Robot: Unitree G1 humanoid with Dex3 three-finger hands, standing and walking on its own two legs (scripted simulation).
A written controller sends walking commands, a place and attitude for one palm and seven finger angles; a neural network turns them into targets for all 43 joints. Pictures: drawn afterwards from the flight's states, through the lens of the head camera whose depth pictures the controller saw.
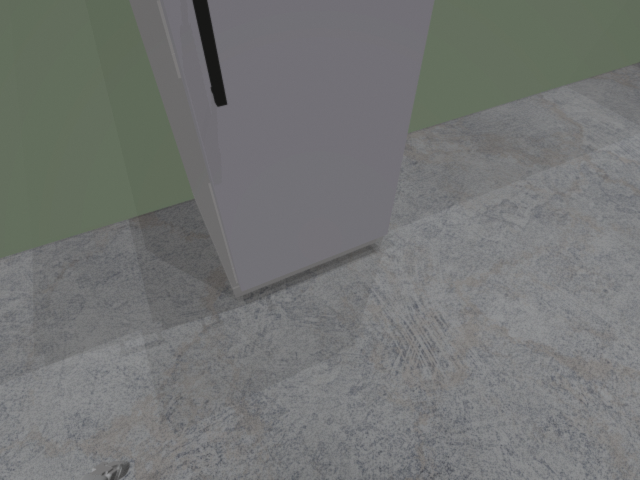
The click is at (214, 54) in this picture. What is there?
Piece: fridge door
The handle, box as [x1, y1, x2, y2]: [193, 0, 226, 106]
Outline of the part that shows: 193,0 214,100 217,106 226,104 206,0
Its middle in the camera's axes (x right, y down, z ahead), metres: -0.22 -0.39 +0.69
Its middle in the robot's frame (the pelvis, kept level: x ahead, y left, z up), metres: +0.80 +0.26 +0.21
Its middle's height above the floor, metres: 0.98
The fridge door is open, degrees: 0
